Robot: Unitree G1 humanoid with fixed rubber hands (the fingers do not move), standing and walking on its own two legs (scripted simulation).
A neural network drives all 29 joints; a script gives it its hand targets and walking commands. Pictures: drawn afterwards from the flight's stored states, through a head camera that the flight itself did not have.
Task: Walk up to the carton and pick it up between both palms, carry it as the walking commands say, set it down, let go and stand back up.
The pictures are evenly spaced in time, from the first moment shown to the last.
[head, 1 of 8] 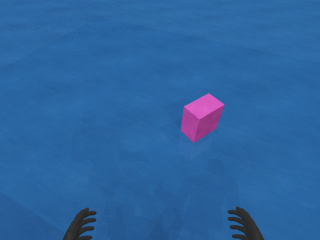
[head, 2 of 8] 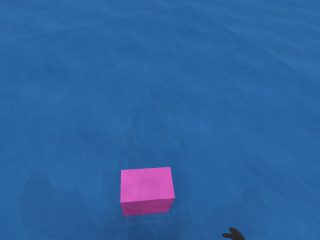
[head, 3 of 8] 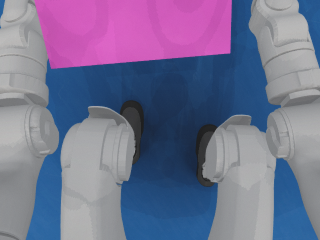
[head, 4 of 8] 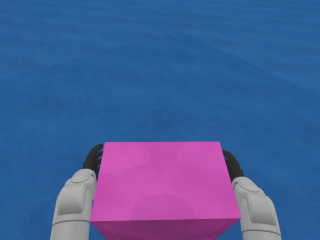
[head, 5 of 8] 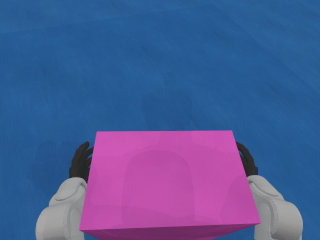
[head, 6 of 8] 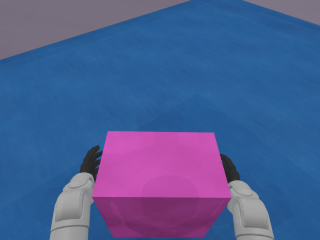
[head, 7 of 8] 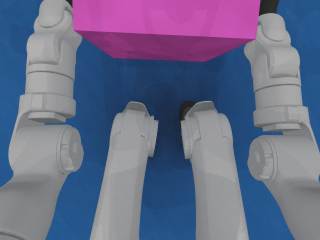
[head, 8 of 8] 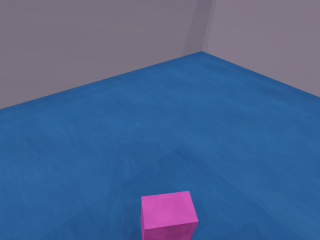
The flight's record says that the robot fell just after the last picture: no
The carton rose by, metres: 0.66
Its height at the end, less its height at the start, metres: +0.00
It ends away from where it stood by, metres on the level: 7.40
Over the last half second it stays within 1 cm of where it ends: yes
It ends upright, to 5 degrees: yes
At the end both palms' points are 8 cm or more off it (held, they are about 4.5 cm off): yes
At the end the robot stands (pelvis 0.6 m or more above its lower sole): yes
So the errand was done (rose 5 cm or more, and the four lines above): yes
